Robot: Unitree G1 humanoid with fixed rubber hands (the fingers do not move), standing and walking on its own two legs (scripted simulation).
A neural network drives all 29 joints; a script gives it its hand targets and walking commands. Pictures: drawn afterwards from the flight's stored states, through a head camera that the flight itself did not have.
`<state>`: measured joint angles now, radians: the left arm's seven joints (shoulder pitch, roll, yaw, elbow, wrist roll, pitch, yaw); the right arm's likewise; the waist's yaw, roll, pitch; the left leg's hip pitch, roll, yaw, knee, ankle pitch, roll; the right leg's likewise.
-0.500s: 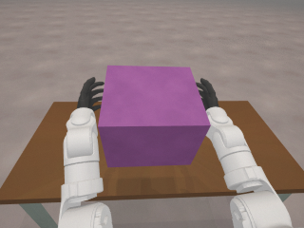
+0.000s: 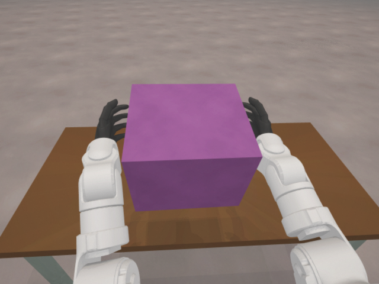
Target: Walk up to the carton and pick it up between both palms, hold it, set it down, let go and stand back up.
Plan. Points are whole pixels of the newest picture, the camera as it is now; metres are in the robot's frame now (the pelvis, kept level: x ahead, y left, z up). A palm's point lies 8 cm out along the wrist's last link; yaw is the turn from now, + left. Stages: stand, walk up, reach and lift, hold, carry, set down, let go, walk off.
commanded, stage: hold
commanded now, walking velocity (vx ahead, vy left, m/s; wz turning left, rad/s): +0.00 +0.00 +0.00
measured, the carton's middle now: (186, 146) +0.36 +0.00 +0.15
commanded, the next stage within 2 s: none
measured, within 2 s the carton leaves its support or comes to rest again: neither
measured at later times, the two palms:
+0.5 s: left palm (101, 141) +0.34 +0.17 +0.20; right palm (262, 135) +0.34 -0.15 +0.19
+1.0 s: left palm (106, 139) +0.35 +0.16 +0.19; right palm (262, 134) +0.35 -0.15 +0.19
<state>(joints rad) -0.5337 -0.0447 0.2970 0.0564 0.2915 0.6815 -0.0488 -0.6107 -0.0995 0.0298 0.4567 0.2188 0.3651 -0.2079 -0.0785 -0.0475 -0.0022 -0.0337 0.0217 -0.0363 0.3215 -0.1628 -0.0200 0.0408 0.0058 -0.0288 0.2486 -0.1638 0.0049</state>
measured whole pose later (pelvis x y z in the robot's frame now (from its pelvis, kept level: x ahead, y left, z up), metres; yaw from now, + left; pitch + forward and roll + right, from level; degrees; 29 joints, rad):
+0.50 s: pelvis -0.01 +0.00 +0.00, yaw +0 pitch -8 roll -1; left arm -0.55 -0.05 0.31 0.08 0.30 0.70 -0.06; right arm -0.61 -0.07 -0.01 0.47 0.20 0.37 -0.20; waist -0.07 -0.07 -0.03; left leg -0.03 0.02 -0.03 0.31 -0.14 -0.02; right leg 0.03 0.00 -0.02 0.26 -0.15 0.01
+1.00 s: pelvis -0.01 +0.00 +0.00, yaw +0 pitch -7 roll -1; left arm -0.56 -0.04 0.31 0.10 0.29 0.67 -0.06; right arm -0.62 -0.08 0.00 0.49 0.19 0.35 -0.20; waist -0.08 -0.06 -0.02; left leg -0.04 0.02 -0.04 0.31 -0.15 -0.02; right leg 0.03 0.01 -0.03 0.25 -0.16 0.00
